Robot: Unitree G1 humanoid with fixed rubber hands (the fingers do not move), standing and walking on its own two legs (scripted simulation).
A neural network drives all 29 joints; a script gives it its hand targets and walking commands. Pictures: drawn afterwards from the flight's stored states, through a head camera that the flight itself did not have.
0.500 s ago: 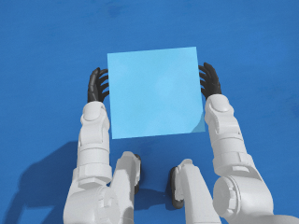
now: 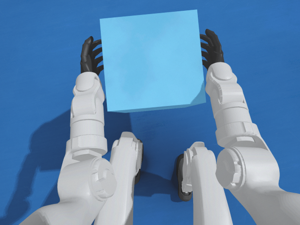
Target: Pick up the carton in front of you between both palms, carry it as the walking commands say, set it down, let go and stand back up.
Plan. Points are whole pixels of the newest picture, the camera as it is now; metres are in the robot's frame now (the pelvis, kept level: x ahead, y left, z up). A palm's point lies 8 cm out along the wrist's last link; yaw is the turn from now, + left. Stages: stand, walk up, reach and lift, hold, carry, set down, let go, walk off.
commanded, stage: set down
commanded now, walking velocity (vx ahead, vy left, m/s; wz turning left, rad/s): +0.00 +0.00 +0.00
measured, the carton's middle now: (152, 73) +0.48 +0.07 -0.16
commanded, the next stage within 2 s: none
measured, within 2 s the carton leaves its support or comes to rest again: rests again in 1.68 s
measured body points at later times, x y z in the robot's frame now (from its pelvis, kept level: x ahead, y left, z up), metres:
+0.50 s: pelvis -0.02 +0.00 -0.10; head +0.32 +0.03 +0.19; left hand +0.46 +0.25 -0.25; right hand +0.54 -0.04 -0.25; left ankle +0.12 +0.12 -0.49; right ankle +0.08 -0.11 -0.49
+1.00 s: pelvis -0.01 -0.01 -0.14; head +0.34 +0.02 +0.14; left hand +0.48 +0.26 -0.29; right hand +0.54 -0.04 -0.31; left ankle +0.12 +0.12 -0.49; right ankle +0.08 -0.11 -0.48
